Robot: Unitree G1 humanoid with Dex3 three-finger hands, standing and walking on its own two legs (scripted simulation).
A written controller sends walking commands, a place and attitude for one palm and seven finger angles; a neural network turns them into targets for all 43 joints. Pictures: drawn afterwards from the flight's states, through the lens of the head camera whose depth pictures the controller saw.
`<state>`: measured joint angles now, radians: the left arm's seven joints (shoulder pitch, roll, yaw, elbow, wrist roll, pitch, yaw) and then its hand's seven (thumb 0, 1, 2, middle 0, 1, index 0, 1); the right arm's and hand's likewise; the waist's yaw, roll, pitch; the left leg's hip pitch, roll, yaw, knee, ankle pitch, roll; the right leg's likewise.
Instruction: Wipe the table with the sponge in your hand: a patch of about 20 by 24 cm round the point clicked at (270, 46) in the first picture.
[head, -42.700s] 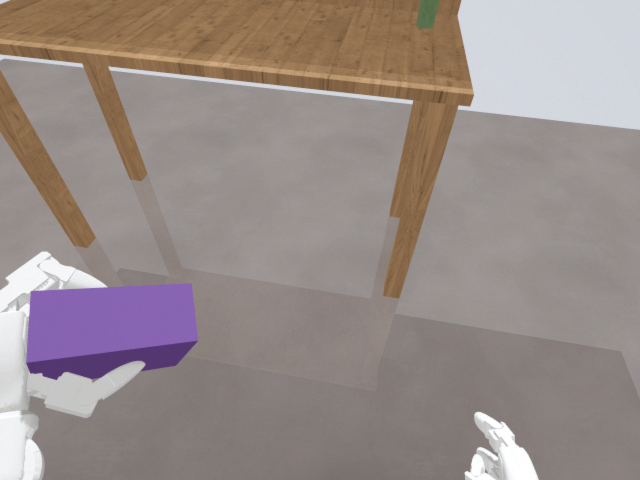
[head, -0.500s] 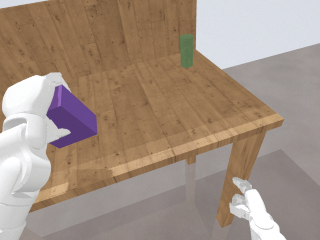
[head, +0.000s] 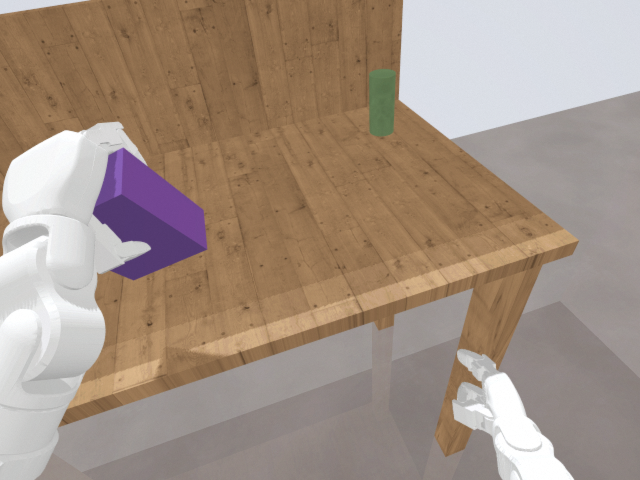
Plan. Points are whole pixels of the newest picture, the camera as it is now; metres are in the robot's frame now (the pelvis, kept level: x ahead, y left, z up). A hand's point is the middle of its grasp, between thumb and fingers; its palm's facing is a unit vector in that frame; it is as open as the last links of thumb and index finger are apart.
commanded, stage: bring the sponge back beside the body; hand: left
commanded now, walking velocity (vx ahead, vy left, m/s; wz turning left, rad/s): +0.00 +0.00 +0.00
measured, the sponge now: (143, 230) +0.28 +0.26 +0.22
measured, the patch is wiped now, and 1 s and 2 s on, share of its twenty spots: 1.00 1.00 1.00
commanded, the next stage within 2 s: step back with the hand held close in 1.54 s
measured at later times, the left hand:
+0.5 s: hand (109, 223) +0.24 +0.25 +0.26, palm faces +0.44 -0.22 -0.87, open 9.9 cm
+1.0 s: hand (97, 250) +0.22 +0.25 +0.25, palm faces +0.42 -0.18 -0.89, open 9.9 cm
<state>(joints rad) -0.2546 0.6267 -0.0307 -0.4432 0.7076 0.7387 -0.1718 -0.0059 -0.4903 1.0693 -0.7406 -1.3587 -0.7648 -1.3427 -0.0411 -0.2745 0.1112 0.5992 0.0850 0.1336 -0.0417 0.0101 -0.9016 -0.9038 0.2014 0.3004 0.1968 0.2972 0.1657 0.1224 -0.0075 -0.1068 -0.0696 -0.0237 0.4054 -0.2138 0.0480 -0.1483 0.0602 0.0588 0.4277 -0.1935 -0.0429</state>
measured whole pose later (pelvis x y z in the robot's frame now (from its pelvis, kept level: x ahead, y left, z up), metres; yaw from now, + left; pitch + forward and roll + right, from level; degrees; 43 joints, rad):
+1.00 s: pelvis +0.00 -0.01 +0.00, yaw -1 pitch -6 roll +0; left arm 0.00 0.64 0.05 -0.63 0.66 0.73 -0.13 -0.01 -0.49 1.07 -0.74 -1.36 -0.77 -1.34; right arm -0.03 -0.28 0.10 0.58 0.08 0.14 -0.05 0.01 -0.90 -0.90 0.20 0.30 0.20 0.30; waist 0.17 0.13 -0.01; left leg -0.10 -0.05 -0.02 0.44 -0.23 0.03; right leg -0.14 0.08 0.06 0.45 -0.20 -0.06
